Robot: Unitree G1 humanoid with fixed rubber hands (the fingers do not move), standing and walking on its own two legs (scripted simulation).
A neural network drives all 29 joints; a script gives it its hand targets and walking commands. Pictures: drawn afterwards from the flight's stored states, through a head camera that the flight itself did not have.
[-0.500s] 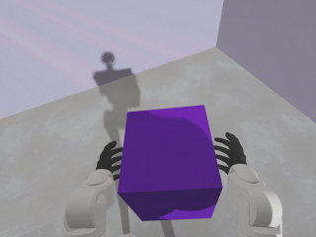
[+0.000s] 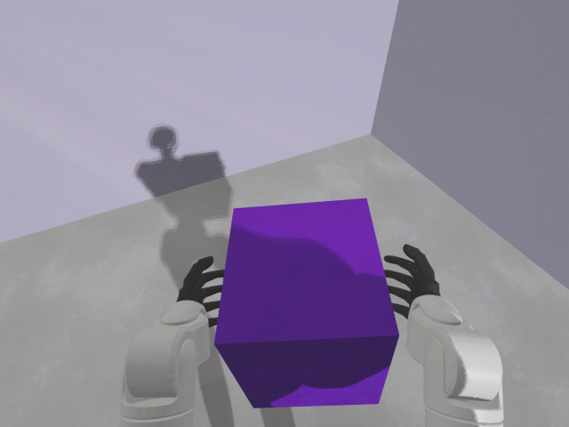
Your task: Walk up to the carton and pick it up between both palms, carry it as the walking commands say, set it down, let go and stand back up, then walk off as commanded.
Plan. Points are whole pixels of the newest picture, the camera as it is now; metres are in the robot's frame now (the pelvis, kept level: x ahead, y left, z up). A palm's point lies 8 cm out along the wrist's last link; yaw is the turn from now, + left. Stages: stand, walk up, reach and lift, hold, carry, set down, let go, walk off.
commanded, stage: carry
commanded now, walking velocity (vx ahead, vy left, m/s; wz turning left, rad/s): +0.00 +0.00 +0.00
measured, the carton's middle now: (307, 308) +0.31 -0.01 +0.00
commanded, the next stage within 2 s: none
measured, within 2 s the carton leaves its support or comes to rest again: neither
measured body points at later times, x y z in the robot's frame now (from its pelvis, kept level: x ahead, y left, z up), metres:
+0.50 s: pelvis -0.03 +0.00 +0.00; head -0.06 +0.00 +0.45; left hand +0.23 +0.14 +0.07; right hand +0.24 -0.15 +0.08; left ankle +0.01 +0.07 -0.73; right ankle -0.09 -0.11 -0.73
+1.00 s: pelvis -0.05 -0.02 +0.00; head -0.07 -0.03 +0.45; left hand +0.23 +0.12 +0.06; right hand +0.24 -0.17 +0.07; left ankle +0.01 +0.07 -0.73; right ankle -0.09 -0.11 -0.73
